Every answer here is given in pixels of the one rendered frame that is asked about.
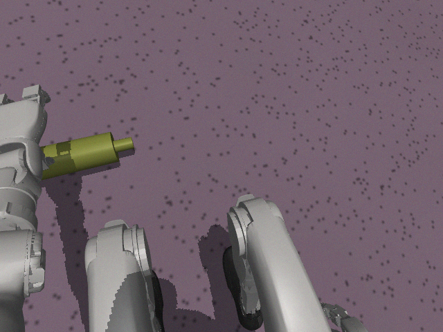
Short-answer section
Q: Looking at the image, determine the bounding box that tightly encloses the left robot foot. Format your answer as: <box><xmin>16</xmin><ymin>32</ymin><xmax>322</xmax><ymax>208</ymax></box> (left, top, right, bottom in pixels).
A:
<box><xmin>151</xmin><ymin>270</ymin><xmax>165</xmax><ymax>332</ymax></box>

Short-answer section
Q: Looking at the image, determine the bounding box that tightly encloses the right robot foot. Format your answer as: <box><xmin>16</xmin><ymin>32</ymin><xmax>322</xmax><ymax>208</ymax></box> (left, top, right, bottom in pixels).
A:
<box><xmin>222</xmin><ymin>246</ymin><xmax>263</xmax><ymax>331</ymax></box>

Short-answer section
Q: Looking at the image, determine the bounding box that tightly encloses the left robot arm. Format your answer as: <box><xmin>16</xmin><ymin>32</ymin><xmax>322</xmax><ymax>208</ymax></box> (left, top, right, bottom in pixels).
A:
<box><xmin>0</xmin><ymin>138</ymin><xmax>46</xmax><ymax>332</ymax></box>

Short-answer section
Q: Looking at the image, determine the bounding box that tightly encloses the right robot hand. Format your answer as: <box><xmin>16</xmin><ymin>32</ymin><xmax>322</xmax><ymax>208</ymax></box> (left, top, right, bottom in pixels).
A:
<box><xmin>320</xmin><ymin>302</ymin><xmax>369</xmax><ymax>332</ymax></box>

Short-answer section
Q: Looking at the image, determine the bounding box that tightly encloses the left robot hand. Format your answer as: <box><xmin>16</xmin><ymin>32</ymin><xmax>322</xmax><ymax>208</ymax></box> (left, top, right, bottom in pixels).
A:
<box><xmin>0</xmin><ymin>84</ymin><xmax>55</xmax><ymax>171</ymax></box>

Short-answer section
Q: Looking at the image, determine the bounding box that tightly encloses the bottle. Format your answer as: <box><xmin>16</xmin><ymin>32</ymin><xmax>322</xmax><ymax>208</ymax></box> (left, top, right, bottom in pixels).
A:
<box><xmin>40</xmin><ymin>132</ymin><xmax>134</xmax><ymax>180</ymax></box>

